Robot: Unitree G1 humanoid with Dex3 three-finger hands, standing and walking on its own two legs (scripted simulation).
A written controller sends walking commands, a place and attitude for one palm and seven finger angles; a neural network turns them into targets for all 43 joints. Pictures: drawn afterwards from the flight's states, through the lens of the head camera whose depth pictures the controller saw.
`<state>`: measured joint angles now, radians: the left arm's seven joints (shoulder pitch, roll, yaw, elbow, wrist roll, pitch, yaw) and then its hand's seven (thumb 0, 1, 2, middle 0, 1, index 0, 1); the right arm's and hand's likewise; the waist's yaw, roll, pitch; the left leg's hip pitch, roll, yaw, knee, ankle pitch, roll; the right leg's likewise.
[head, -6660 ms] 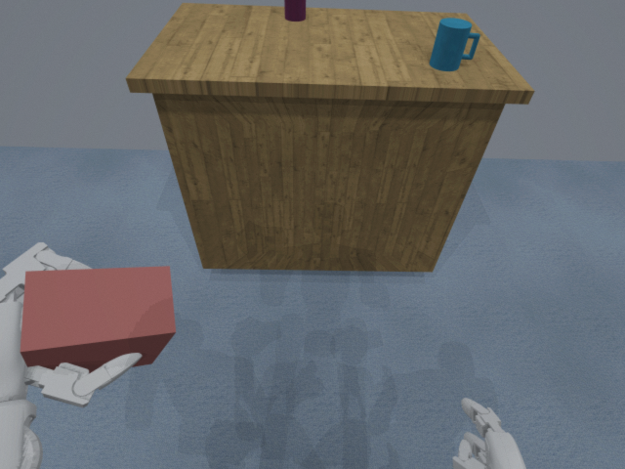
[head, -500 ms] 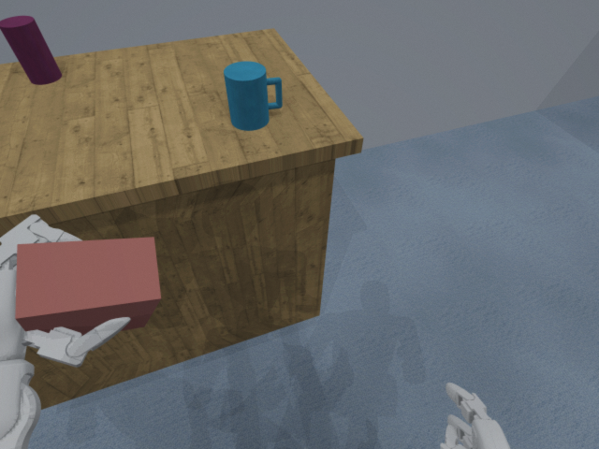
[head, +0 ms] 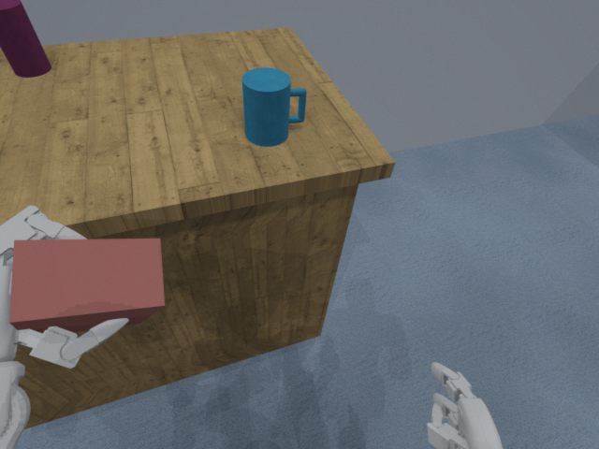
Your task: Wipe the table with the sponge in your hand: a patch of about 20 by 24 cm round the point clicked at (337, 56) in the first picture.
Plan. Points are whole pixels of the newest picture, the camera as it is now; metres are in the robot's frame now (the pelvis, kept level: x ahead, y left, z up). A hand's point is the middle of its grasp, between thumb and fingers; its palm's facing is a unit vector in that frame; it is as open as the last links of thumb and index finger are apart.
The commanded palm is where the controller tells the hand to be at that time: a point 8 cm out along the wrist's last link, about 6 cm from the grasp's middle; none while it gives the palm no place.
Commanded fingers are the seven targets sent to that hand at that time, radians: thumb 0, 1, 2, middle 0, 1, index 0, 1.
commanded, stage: shuffle to correct the standing spot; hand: left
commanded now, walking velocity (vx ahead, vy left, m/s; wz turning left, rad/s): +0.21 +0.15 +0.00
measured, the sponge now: (109, 289) +0.23 +0.22 +0.15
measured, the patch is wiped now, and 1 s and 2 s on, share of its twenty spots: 0.00 0.00 0.00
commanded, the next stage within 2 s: come to a stop and stand still in 1.02 s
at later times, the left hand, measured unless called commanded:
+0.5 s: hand (93, 153) +0.37 +0.29 +0.20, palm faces +0.41 -0.80 -0.44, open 10.0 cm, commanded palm +0.31 +0.33 +0.20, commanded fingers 0.00 0.10 1.30 -1.20 -1.60 -1.20 -1.60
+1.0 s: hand (66, 119) +0.43 +0.35 +0.19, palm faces +0.44 -0.79 -0.41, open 10.0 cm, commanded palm +0.36 +0.39 +0.20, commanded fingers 0.00 0.10 1.30 -1.20 -1.60 -1.20 -1.60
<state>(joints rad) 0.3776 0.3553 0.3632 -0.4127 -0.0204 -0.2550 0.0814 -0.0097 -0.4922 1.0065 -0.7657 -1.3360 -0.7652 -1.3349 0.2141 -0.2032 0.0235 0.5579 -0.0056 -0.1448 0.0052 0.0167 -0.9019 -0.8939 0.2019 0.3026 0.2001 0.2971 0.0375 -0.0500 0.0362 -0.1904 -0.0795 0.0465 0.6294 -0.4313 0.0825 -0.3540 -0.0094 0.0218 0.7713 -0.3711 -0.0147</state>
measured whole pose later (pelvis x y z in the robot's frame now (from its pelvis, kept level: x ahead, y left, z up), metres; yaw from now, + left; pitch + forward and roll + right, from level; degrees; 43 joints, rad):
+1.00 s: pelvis +0.20 +0.11 +0.00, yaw +1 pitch -2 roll +3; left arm 0.39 0.39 0.42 -0.57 -0.04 -0.21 0.18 -0.01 -0.49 1.01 -0.76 -1.34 -0.76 -1.34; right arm 0.10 -0.22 -0.03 0.59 0.02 -0.09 -0.04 0.02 -0.91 -0.89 0.20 0.30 0.20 0.30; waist 0.00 -0.07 0.16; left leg -0.30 0.02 0.16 0.59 -0.24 0.00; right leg -0.35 -0.11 0.00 0.88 -0.48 0.01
